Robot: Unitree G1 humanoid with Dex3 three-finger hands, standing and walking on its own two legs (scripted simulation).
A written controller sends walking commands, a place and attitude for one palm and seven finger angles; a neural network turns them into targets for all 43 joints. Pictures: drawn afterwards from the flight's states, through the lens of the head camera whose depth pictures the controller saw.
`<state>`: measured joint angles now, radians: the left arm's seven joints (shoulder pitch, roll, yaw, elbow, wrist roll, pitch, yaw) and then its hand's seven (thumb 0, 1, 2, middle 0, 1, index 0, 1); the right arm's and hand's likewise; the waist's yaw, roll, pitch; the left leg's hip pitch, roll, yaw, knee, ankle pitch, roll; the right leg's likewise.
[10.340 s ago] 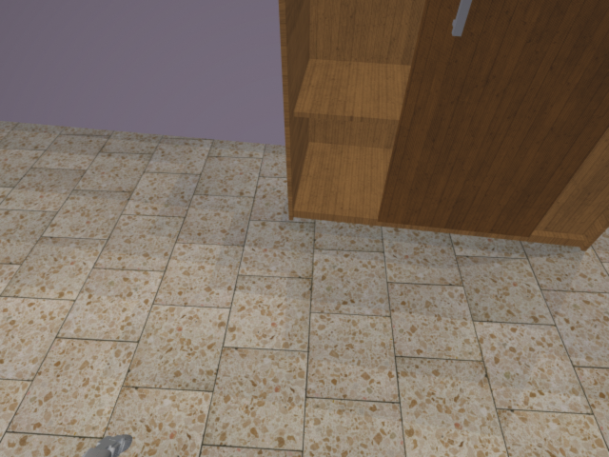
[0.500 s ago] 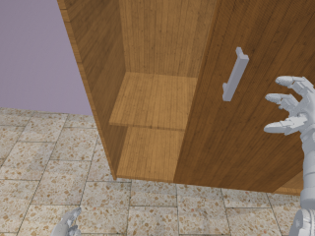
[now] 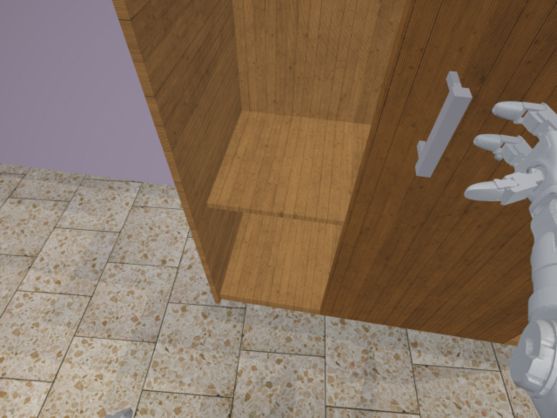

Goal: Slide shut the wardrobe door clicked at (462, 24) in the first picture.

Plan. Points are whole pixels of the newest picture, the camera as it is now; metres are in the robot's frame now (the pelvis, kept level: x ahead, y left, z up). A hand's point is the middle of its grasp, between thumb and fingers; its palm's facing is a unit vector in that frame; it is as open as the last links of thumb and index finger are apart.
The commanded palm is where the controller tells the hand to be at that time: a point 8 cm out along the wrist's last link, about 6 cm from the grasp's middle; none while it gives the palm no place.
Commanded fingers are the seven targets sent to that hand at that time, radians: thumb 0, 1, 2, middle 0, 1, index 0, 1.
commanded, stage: move the hooked fingers beside the handle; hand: right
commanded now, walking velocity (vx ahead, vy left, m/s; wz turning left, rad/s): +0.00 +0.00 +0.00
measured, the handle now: (437, 126) +0.52 -0.16 +0.16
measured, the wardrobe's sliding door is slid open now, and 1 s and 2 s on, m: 0.37 0.37 0.37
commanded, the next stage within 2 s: feel for the door with the fingertips in 0.82 s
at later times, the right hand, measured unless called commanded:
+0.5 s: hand (501, 161) +0.45 -0.23 +0.16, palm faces +0.05 +1.00 +0.01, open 14.0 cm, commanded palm +0.43 -0.28 +0.16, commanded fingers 0.00 0.50 -0.30 0.30 1.20 0.30 1.20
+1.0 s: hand (497, 160) +0.45 -0.23 +0.16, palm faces +0.05 +1.00 +0.00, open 14.0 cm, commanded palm +0.43 -0.27 +0.16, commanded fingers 0.00 0.50 -0.30 0.30 1.20 0.30 1.20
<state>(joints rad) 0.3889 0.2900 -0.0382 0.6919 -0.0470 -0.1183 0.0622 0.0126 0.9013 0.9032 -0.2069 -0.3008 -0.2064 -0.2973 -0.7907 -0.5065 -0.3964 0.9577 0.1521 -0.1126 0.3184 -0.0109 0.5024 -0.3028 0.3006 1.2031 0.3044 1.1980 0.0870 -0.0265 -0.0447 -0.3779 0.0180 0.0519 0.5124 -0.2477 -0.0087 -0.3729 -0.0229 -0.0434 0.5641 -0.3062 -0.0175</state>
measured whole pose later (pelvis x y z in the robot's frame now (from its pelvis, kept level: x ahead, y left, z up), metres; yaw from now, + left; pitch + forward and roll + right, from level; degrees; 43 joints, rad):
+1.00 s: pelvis +0.00 +0.00 +0.00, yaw +0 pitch +7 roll +1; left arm 0.38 0.28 -0.04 0.68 -0.05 -0.07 0.06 0.01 0.90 0.90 -0.21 -0.30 -0.21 -0.30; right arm -0.79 -0.50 -0.39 0.97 0.15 -0.15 0.30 -0.01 0.50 -0.30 0.30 1.20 0.30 1.20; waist 0.09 -0.02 -0.05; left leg -0.39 0.01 0.06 0.53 -0.25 -0.01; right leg -0.39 -0.03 -0.04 0.59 -0.32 -0.02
